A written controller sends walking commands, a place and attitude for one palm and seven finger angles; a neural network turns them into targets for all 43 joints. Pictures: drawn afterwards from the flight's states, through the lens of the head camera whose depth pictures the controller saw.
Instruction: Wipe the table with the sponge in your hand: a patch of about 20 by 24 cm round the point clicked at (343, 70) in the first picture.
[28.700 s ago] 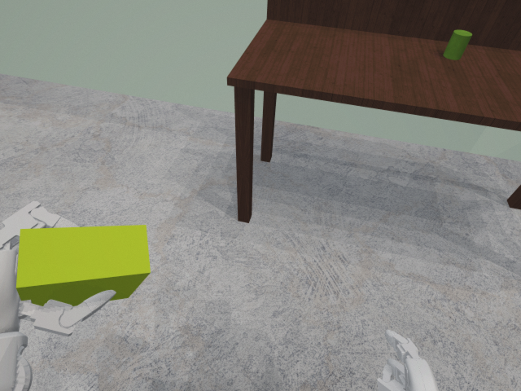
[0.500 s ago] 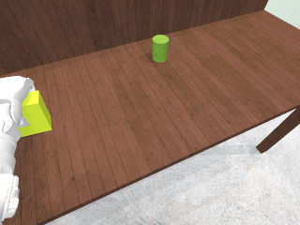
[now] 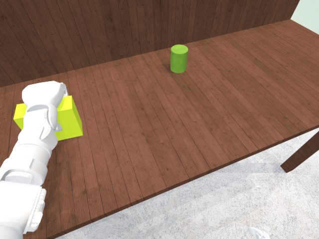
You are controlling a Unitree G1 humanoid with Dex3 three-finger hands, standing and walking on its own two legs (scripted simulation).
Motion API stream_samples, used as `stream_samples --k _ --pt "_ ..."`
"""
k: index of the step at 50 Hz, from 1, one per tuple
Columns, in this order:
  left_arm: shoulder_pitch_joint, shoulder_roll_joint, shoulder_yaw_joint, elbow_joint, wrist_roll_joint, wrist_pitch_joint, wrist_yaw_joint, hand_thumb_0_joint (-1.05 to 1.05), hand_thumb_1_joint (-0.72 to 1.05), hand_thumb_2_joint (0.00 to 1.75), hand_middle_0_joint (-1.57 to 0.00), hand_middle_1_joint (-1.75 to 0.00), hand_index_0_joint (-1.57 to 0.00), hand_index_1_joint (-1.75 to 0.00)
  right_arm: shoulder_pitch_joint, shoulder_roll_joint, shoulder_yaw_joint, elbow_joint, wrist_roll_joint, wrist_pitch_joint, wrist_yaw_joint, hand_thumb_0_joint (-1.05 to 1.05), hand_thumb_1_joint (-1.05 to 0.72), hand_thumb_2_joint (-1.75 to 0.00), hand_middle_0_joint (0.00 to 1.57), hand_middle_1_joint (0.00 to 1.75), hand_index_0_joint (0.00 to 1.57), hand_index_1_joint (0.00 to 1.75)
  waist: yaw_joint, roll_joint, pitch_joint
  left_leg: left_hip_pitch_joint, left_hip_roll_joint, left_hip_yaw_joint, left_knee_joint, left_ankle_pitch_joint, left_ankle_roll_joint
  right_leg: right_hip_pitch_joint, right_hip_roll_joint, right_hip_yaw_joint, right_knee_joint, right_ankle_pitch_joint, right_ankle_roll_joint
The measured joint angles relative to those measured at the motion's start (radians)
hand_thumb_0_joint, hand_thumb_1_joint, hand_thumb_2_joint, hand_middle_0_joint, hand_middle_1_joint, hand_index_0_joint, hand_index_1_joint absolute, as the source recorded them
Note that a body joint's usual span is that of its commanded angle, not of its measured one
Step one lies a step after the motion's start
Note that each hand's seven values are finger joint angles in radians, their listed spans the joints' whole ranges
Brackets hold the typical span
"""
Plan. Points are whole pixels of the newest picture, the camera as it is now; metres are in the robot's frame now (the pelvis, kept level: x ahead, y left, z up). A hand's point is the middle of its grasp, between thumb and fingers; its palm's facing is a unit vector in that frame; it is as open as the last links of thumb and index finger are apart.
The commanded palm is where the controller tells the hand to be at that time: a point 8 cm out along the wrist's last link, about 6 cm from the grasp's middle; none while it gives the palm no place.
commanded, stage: wipe back along the middle lane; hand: left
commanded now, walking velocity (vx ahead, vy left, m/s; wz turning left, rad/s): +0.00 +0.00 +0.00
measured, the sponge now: (54, 125) +0.40 +0.33 +0.04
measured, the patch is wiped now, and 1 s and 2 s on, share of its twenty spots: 0.35 0.45 0.70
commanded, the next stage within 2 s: slide across to the third lane in 1.66 s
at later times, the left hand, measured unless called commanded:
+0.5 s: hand (64, 116) +0.39 +0.28 +0.08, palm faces -0.05 -0.01 -1.00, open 9.6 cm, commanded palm +0.36 +0.26 +0.12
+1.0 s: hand (67, 129) +0.35 +0.26 +0.08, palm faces +0.00 -0.02 -1.00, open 9.6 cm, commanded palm +0.31 +0.24 +0.11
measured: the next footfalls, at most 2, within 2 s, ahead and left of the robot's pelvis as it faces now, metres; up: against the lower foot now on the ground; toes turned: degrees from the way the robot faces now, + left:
none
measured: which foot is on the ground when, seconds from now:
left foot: down 0.00-1.00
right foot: down 0.00-1.00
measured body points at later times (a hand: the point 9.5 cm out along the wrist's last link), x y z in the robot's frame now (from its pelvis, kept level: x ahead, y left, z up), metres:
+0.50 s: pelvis +0.01 -0.01 +0.00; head +0.03 -0.04 +0.45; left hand +0.39 +0.28 +0.14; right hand +0.13 -0.28 -0.12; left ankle -0.01 +0.08 -0.74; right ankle -0.04 -0.13 -0.74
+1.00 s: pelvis +0.01 -0.02 +0.00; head +0.01 -0.05 +0.45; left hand +0.35 +0.26 +0.14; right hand +0.19 -0.26 -0.11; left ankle -0.01 +0.08 -0.74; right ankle -0.04 -0.13 -0.74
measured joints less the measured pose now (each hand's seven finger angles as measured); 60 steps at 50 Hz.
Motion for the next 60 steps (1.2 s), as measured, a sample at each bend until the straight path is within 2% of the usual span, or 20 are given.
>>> stream_samples --k 7,17,29,36,41,52,60 --pt "-0.006 -0.023 0.004 0.005 0.001 0.024 0.013 0.01 -0.5 1.08 -0.79 -1.41 -0.79 -1.43 0.009 -0.004 0.002 0.013 -0.004 0.009 0.0 0.01 -0.91 -0.9 0.2 0.3 0.2 0.3 -0.008 0.002 0.0 0.004 0.005 0.005 -0.008 0.001 -0.005 -0.002 0.004 0.006 -0.001 -0.001 -0.004" --pt "0.094 -0.036 0.021 -0.08 -0.018 0.079 0.025 0.0 -0.48 1.07 -0.78 -1.43 -0.78 -1.44 0.033 -0.02 -0.005 0.009 0.003 0.033 0.01 0.01 -0.91 -0.9 0.2 0.3 0.2 0.3 -0.011 0.014 -0.012 0.035 0.016 0.012 -0.02 -0.006 -0.011 0.025 0.015 0.015 -0.012 -0.004 -0.011" --pt "0.209 -0.084 -0.006 -0.233 -0.039 0.141 0.022 0.0 -0.47 1.07 -0.76 -1.44 -0.76 -1.46 -0.022 -0.024 -0.001 -0.024 0.012 0.046 0.016 0.01 -0.91 -0.9 0.2 0.3 0.2 0.3 0.012 0.02 -0.017 0.071 0.017 0.008 -0.024 -0.01 -0.017 0.059 0.017 0.011 -0.009 -0.012 -0.017" --pt "0.223 -0.105 -0.04 -0.276 -0.022 0.183 0.021 -0.01 -0.46 1.07 -0.76 -1.45 -0.75 -1.47 -0.066 -0.015 0.013 -0.047 0.016 0.047 0.016 0.01 -0.91 -0.9 0.2 0.3 0.2 0.3 0.024 0.016 -0.01 0.079 0.015 0.002 -0.021 -0.009 -0.02 0.065 0.015 0.005 0.002 -0.017 -0.02" --pt "0.26 -0.11 -0.041 -0.324 -0.03 0.194 0.015 0.0 -0.46 1.07 -0.76 -1.45 -0.75 -1.47 -0.078 -0.009 0.021 -0.059 0.015 0.048 0.015 0.01 -0.91 -0.9 0.2 0.3 0.2 0.3 0.028 0.022 -0.011 0.085 0.016 0.003 -0.021 -0.01 -0.02 0.071 0.015 0.006 0.003 -0.018 -0.02" --pt "0.397 -0.128 -0.049 -0.496 -0.037 0.228 0.018 0.0 -0.46 1.07 -0.76 -1.45 -0.75 -1.47 -0.071 -0.009 0.026 -0.065 0.012 0.049 0.03 0.01 -0.91 -0.9 0.2 0.3 0.2 0.3 0.037 0.033 -0.012 0.113 0.015 0.01 -0.019 -0.018 -0.018 0.094 0.014 0.014 0.008 -0.026 -0.018" --pt "0.484 -0.15 -0.079 -0.617 -0.035 0.28 0.03 0.01 -0.46 1.07 -0.76 -1.45 -0.75 -1.46 -0.089 -0.011 0.026 -0.069 0.012 0.045 0.036 0.01 -0.91 -0.9 0.2 0.3 0.2 0.3 0.047 0.04 -0.006 0.131 0.012 0.014 -0.02 -0.017 -0.018 0.107 0.011 0.017 0.017 -0.029 -0.017"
